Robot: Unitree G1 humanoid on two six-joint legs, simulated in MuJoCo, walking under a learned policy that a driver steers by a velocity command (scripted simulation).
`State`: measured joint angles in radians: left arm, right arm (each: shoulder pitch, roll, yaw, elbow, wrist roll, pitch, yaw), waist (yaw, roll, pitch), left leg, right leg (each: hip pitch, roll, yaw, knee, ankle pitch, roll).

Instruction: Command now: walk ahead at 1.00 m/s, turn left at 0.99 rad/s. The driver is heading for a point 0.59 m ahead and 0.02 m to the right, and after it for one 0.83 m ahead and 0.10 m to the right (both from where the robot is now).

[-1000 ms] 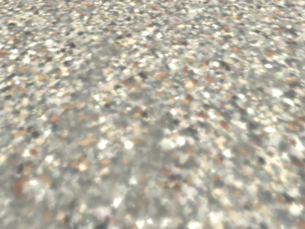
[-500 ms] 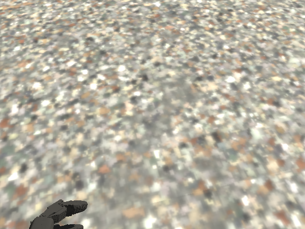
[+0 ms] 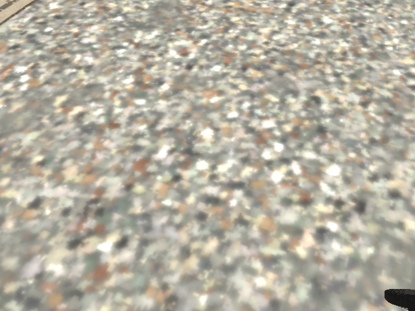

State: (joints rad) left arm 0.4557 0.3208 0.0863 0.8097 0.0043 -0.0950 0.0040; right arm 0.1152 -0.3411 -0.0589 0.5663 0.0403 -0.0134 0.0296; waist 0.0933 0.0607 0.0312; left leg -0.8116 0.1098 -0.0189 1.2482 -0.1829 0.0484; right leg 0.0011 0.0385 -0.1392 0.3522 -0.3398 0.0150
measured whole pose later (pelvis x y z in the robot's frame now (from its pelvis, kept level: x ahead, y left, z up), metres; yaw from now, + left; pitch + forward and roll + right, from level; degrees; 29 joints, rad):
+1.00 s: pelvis +0.73 +0.08 +0.00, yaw -8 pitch +3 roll +1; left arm 0.18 0.30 0.04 0.64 0.00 0.02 0.02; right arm 0.13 -0.30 -0.02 0.64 -0.02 0.00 -0.05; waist 0.02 0.02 0.05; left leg -0.69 0.03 -0.15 1.00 -0.24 -0.11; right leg -0.39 0.18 0.17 0.48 -0.11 -0.08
